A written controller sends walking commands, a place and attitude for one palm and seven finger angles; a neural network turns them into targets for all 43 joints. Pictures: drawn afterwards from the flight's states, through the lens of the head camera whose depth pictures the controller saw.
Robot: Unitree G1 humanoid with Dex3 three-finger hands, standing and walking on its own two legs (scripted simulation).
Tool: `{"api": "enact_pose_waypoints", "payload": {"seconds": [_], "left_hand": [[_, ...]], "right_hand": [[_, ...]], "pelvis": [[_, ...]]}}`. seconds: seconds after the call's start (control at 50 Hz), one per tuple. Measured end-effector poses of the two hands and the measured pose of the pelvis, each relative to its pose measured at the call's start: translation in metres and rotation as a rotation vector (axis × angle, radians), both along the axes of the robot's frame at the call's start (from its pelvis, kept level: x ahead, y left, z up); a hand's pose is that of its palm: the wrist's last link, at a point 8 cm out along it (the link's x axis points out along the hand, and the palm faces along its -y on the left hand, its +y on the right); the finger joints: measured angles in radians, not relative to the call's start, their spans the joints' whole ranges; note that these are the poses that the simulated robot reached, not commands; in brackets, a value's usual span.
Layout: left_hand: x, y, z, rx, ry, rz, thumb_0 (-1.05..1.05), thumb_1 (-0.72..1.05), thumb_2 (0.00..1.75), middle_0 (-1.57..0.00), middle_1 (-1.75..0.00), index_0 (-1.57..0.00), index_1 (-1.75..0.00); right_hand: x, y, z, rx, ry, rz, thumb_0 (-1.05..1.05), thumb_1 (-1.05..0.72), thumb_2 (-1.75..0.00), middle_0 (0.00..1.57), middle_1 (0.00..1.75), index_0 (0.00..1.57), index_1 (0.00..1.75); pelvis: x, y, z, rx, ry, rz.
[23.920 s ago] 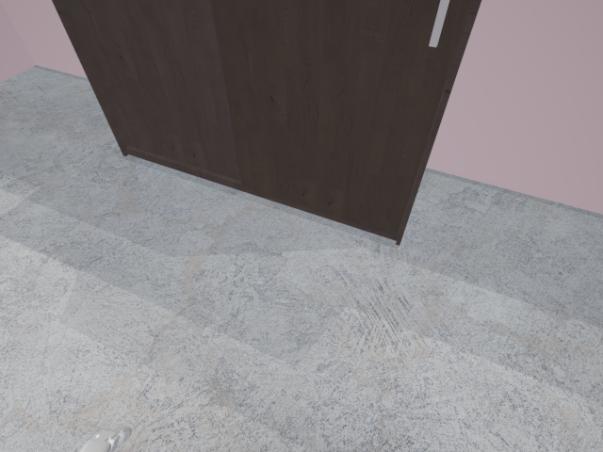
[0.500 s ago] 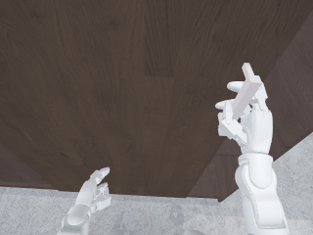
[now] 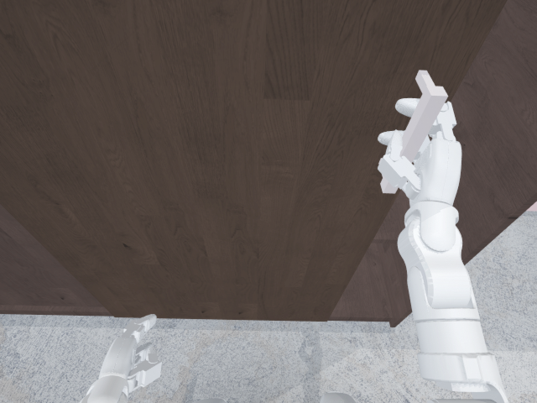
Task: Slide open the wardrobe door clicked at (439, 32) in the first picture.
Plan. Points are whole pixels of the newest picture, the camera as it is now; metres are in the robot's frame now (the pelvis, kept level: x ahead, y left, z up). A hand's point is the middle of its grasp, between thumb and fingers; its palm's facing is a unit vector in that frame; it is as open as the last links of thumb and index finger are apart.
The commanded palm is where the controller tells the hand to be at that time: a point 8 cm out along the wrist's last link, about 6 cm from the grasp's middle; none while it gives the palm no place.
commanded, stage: step sideways, sliding the door along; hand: right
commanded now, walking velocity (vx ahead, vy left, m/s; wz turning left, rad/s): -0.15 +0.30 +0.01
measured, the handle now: (404, 137) +0.42 -0.18 +0.18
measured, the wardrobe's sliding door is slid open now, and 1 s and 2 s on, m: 0.24 0.28 0.28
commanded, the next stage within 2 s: none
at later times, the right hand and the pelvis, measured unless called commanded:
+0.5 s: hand (366, 164) +0.37 -0.12 +0.18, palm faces +0.06 +1.00 -0.07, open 6.1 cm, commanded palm +0.35 -0.14 +0.19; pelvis +0.00 -0.01 +0.01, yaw +2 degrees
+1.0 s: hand (368, 163) +0.37 -0.12 +0.18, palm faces +0.03 +1.00 -0.07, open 6.1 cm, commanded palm +0.35 -0.15 +0.19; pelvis +0.00 -0.02 +0.01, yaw +2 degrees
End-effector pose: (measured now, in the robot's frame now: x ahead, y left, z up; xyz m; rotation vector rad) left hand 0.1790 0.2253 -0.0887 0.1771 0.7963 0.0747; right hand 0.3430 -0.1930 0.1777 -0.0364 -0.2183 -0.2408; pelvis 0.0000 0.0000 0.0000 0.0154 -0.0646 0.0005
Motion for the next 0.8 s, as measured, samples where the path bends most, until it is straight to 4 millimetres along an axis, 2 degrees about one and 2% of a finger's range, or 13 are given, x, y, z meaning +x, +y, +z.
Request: {"api": "enact_pose_waypoints", "payload": {"seconds": [0.14,0.28,0.38,0.54,0.8], "left_hand": [[0.012,-0.013,0.001,-0.040,-0.015,-0.016,0.01,0.91,0.90,-0.20,-0.30,-0.20,-0.30],[0.027,-0.025,0.008,-0.057,-0.056,-0.023,0.01,0.91,0.90,-0.20,-0.30,-0.20,-0.30],[0.029,-0.028,0.013,-0.054,-0.074,-0.009,0.01,0.91,0.90,-0.20,-0.30,-0.20,-0.30],[0.017,-0.023,0.014,-0.030,-0.058,0.026,0.01,0.91,0.90,-0.20,-0.30,-0.20,-0.30],[-0.011,-0.017,0.005,-0.008,0.006,0.074,0.01,0.91,0.90,-0.20,-0.30,-0.20,-0.30]], "right_hand": [[0.001,0.012,0.000,-0.025,0.000,0.053,0.03,-0.82,-0.84,0.33,1.40,0.17,1.36],[0.002,0.019,0.000,-0.041,-0.005,0.117,0.02,-0.81,-0.83,0.36,1.40,0.18,1.36],[0.003,0.022,0.000,-0.052,-0.010,0.157,0.02,-0.80,-0.82,0.40,1.40,0.18,1.36],[0.004,0.021,0.000,-0.065,-0.012,0.191,0.02,-0.79,-0.80,0.44,1.40,0.21,1.36],[0.005,0.019,0.001,-0.069,-0.012,0.203,0.02,-0.77,-0.81,0.45,1.40,0.23,1.36]], "pelvis": [[0.005,0.003,0.001,0.003,0.003,-0.002],[0.008,-0.002,0.003,0.007,0.012,0.009],[0.007,-0.006,0.004,0.006,0.021,0.019],[0.004,-0.012,0.005,0.008,0.030,0.034],[0.002,-0.017,0.005,0.007,0.041,0.041]]}}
